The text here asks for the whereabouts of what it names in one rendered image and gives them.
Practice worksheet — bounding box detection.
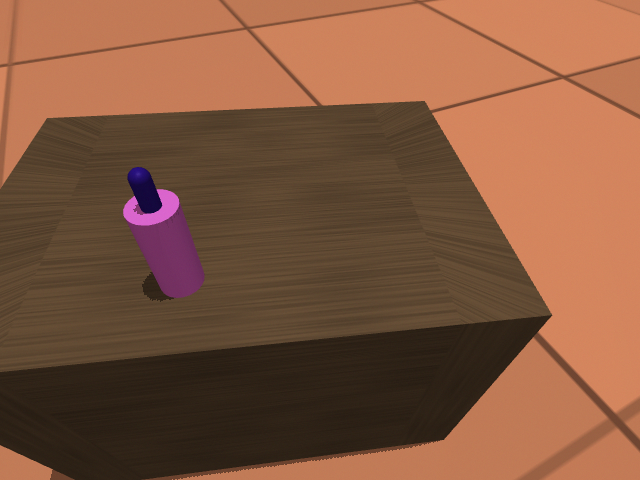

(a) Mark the bottle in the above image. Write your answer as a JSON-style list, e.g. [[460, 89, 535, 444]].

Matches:
[[123, 167, 205, 298]]

